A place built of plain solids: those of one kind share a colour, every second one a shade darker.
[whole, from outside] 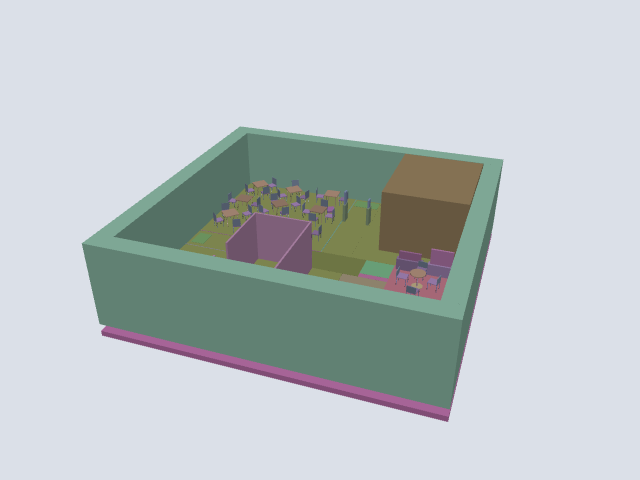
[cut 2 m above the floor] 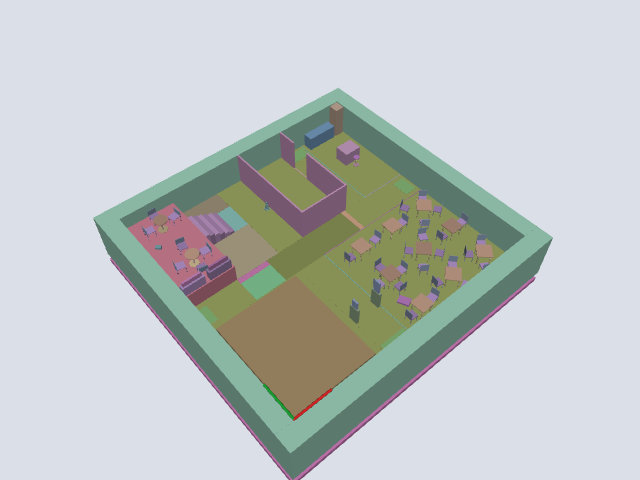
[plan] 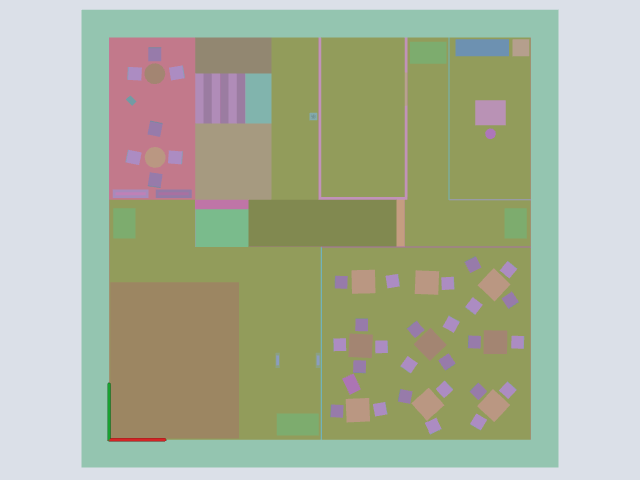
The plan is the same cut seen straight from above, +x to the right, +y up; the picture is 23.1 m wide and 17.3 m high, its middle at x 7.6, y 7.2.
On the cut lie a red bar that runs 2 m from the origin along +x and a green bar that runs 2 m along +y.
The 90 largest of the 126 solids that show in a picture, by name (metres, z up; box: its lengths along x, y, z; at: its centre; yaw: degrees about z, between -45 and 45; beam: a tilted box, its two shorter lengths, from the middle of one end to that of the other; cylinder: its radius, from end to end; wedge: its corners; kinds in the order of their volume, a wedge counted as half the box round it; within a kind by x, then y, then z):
{
 "wall_1": {"box": [1.0, 14.5, 4.6], "at": [-0.5, 7.25, 1.3]},
 "wall_2": {"box": [17.2, 1.0, 4.6], "at": [7.6, -0.5, 1.3]},
 "wall_3": {"box": [17.2, 1.0, 4.6], "at": [7.6, 15.0, 1.3]},
 "wall_4": {"box": [1.0, 14.5, 4.6], "at": [15.7, 7.25, 1.3]},
 "floor_1": {"box": [3.1, 1.7, 1.0], "at": [1.55, 7.8, -0.5]},
 "floor_2": {"box": [5.95, 6.95, 1.0], "at": [2.98, 3.48, -0.5]},
 "floor_3": {"box": [1.7, 5.85, 1.0], "at": [6.7, 11.57, -0.5]},
 "floor_4": {"box": [1.7, 6.95, 1.0], "at": [6.8, 3.48, -0.5]},
 "floor_5": {"box": [5.34, 1.7, 1.0], "at": [7.69, 7.8, -0.5]},
 "floor_6": {"box": [3.2, 5.85, 1.0], "at": [9.15, 11.57, -0.5]},
 "floor_7": {"box": [7.55, 6.95, 1.0], "at": [11.43, 3.48, -0.5]},
 "floor_8": {"box": [1.5, 5.85, 1.0], "at": [11.5, 11.57, -0.5]},
 "floor_9": {"box": [4.55, 1.7, 1.0], "at": [12.93, 7.8, -0.5]},
 "floor_10": {"box": [2.95, 5.85, 1.0], "at": [13.72, 11.57, -0.5]},
 "core_1": {"box": [4.64, 5.64, 3.6], "at": [2.36, 2.86, 1.8]},
 "floor_base_1": {"box": [17.2, 16.5, 0.3], "at": [7.6, 7.25, -1.57]},
 "floor_deck_1": {"box": [3.1, 5.85, 2.12], "at": [1.55, 11.57, 0.06]},
 "floor_fore_1": {"box": [2.75, 2.75, 1.0], "at": [4.47, 10.03, -0.5]},
 "floor_fore_2": {"box": [2.75, 1.3, 1.0], "at": [4.47, 13.85, -0.5]},
 "step_tread_1": {"box": [0.3, 1.8, 1.96], "at": [3.25, 12.3, -0.02]},
 "step_tread_2": {"box": [0.3, 1.8, 1.8], "at": [3.55, 12.3, -0.1]},
 "step_tread_3": {"box": [0.3, 1.8, 1.64], "at": [3.85, 12.3, -0.18]},
 "step_tread_4": {"box": [0.3, 1.8, 1.48], "at": [4.15, 12.3, -0.26]},
 "step_tread_5": {"box": [0.3, 1.8, 1.32], "at": [4.45, 12.3, -0.34]},
 "step_tread_6": {"box": [0.3, 1.8, 1.16], "at": [4.75, 12.3, -0.42]},
 "part_1": {"box": [0.1, 5.75, 2.85], "at": [7.6, 11.62, 1.38]},
 "part_2": {"box": [3.2, 0.1, 2.85], "at": [9.15, 8.7, 1.38]},
 "part_3": {"box": [0.1, 3.29, 2.85], "at": [10.7, 10.39, 1.38]},
 "part_4": {"box": [0.1, 1.26, 2.85], "at": [10.7, 13.87, 1.38]},
 "floor_hatch_1": {"box": [1.92, 1.36, 1.0], "at": [4.06, 7.63, -0.5]},
 "floor_before_steps_1": {"box": [0.95, 1.8, 1.0], "at": [5.38, 12.3, -0.5]},
 "counter_1": {"box": [1.93, 0.62, 0.88], "at": [13.45, 14.13, 0.44]},
 "island_1": {"box": [1.1, 0.9, 0.89], "at": [13.75, 11.79, 0.45]},
 "tall_1": {"box": [0.6, 0.62, 2.05], "at": [14.84, 14.13, 1.03]},
 "edgeS_1": {"box": [1.3, 0.31, 0.6], "at": [0.78, 8.87, 1.42]},
 "edgeS_2": {"box": [1.3, 0.31, 0.6], "at": [2.33, 8.87, 1.42]},
 "floor_hatch_cover_1": {"box": [1.92, 0.34, 0.7], "at": [4.06, 8.48, -0.35]},
 "floor_gap_cover_1": {"box": [0.29, 1.7, 0.75], "at": [10.51, 7.8, -0.38]},
 "top_1": {"cylinder": 0.38, "from": [1.65, 13.19, 1.84], "to": [1.65, 13.19, 1.88]},
 "top_2": {"cylinder": 0.38, "from": [1.66, 10.18, 1.84], "to": [1.66, 10.18, 1.88]},
 "top_3": {"box": [0.85, 0.85, 0.046], "at": [8.96, 1.07, 0.7], "yaw": 2.4},
 "top_4": {"box": [0.85, 0.85, 0.046], "at": [9.06, 3.39, 0.7], "yaw": -2.9},
 "top_5": {"box": [0.85, 0.85, 0.046], "at": [9.17, 5.7, 0.7], "yaw": 1.2},
 "top_6": {"box": [0.85, 0.85, 0.046], "at": [11.45, 5.67, 0.7], "yaw": -2.2},
 "top_7": {"box": [0.85, 0.85, 0.046], "at": [11.49, 1.28, 0.7], "yaw": 41.8},
 "top_8": {"box": [0.85, 0.85, 0.046], "at": [11.57, 3.43, 0.7], "yaw": 43.8},
 "top_9": {"box": [0.85, 0.85, 0.046], "at": [13.86, 1.23, 0.7], "yaw": -42.7},
 "top_10": {"box": [0.85, 0.85, 0.046], "at": [13.88, 5.58, 0.7], "yaw": -43.7},
 "top_11": {"box": [0.85, 0.85, 0.046], "at": [13.92, 3.52, 0.7], "yaw": -0.3},
 "chair_seat_1": {"box": [0.46, 0.46, 0.05], "at": [8.21, 1.03, 0.41], "yaw": -2.9},
 "chair_seat_2": {"box": [0.46, 0.46, 0.05], "at": [8.31, 3.43, 0.41], "yaw": 1.1},
 "chair_seat_3": {"box": [0.46, 0.46, 0.05], "at": [8.36, 5.68, 0.41], "yaw": -1.6},
 "chair_seat_4": {"box": [0.46, 0.46, 0.05], "at": [9.03, 2.63, 0.41], "yaw": -1.8},
 "chair_seat_5": {"box": [0.46, 0.46, 0.05], "at": [9.1, 4.14, 0.41], "yaw": -0.6},
 "chair_seat_6": {"box": [0.46, 0.46, 0.05], "at": [9.77, 1.1, 0.41], "yaw": 10.2},
 "chair_seat_7": {"box": [0.46, 0.46, 0.05], "at": [9.82, 3.35, 0.41], "yaw": 1.3},
 "chair_seat_8": {"box": [0.46, 0.46, 0.05], "at": [10.22, 5.72, 0.41], "yaw": 8.5},
 "chair_seat_9": {"box": [0.46, 0.46, 0.05], "at": [10.67, 1.56, 0.41], "yaw": -11.1},
 "chair_seat_10": {"box": [0.46, 0.46, 0.05], "at": [10.81, 2.7, 0.41], "yaw": -35.1},
 "chair_seat_11": {"box": [0.46, 0.46, 0.05], "at": [11.05, 3.98, 0.41], "yaw": 40.2},
 "chair_seat_12": {"box": [0.46, 0.46, 0.05], "at": [11.68, 0.49, 0.41], "yaw": 24.2},
 "chair_seat_13": {"box": [0.46, 0.46, 0.05], "at": [12.09, 1.82, 0.41], "yaw": 42.4},
 "chair_seat_14": {"box": [0.46, 0.46, 0.05], "at": [12.18, 2.8, 0.41], "yaw": 33.6},
 "chair_seat_15": {"box": [0.46, 0.46, 0.05], "at": [12.21, 5.64, 0.41], "yaw": 2.7},
 "chair_seat_16": {"box": [0.46, 0.46, 0.05], "at": [12.33, 4.17, 0.41], "yaw": -29.1},
 "chair_seat_17": {"box": [0.46, 0.46, 0.05], "at": [13.11, 6.31, 0.41], "yaw": 26.8},
 "chair_seat_18": {"box": [0.46, 0.46, 0.05], "at": [13.15, 4.82, 0.41], "yaw": -37.7},
 "chair_seat_19": {"box": [0.46, 0.46, 0.05], "at": [13.17, 3.52, 0.41], "yaw": -2.3},
 "chair_seat_20": {"box": [0.46, 0.46, 0.05], "at": [13.3, 1.74, 0.41], "yaw": -44.4},
 "chair_seat_21": {"box": [0.46, 0.46, 0.05], "at": [13.31, 0.64, 0.41], "yaw": -30.9},
 "chair_seat_22": {"box": [0.46, 0.46, 0.05], "at": [14.37, 1.79, 0.41], "yaw": -42.4},
 "chair_seat_23": {"box": [0.46, 0.46, 0.05], "at": [14.4, 6.13, 0.41], "yaw": -39.7},
 "chair_seat_24": {"box": [0.46, 0.46, 0.05], "at": [14.73, 3.52, 0.41], "yaw": -1.2},
 "low_mat_1": {"box": [0.8, 1.1, 0.06], "at": [0.55, 7.8, -0.02]},
 "low_mat_2": {"box": [1.52, 0.8, 0.06], "at": [6.8, 0.55, -0.02]},
 "low_mat_3": {"box": [1.32, 0.8, 0.06], "at": [11.5, 13.95, -0.02]},
 "low_mat_4": {"box": [0.8, 1.1, 0.06], "at": [14.65, 7.8, -0.02]},
 "neck_1": {"box": [0.16, 0.55, 1.1], "at": [6.07, 2.86, 0.55]},
 "neck_2": {"box": [0.16, 0.55, 1.1], "at": [7.53, 2.86, 0.55]},
 "edgeS_plant_1": {"box": [1.1, 0.11, 0.81], "at": [0.78, 8.87, 2.12]},
 "edgeS_plant_2": {"box": [1.1, 0.11, 0.41], "at": [2.33, 8.87, 1.93]},
 "cushion_1": {"box": [0.45, 0.64, 0.17], "at": [8.74, 2.01, 0.04], "yaw": 25.6},
 "neck_plant_1": {"box": [0.1, 0.35, 0.51], "at": [6.07, 2.86, 1.35]},
 "neck_plant_2": {"box": [0.1, 0.35, 0.81], "at": [7.53, 2.86, 1.5]},
 "foot_1": {"cylinder": 0.27, "from": [1.65, 13.19, 1.07], "to": [1.65, 13.19, 1.14]},
 "foot_2": {"cylinder": 0.27, "from": [1.66, 10.18, 1.07], "to": [1.66, 10.18, 1.14]},
 "low_stripW_1": {"box": [0.04, 6.95, 0.06], "at": [7.65, 3.48, -0.02]},
 "low_stripW_2": {"box": [0.04, 5.85, 0.06], "at": [12.25, 11.57, -0.02]},
 "low_stripN_1": {"box": [7.55, 0.04, 0.06], "at": [11.43, 6.95, -0.02]},
 "shoes_1": {"box": [0.22, 0.32, 0.16], "at": [0.79, 12.23, 1.15], "yaw": 44.5}
}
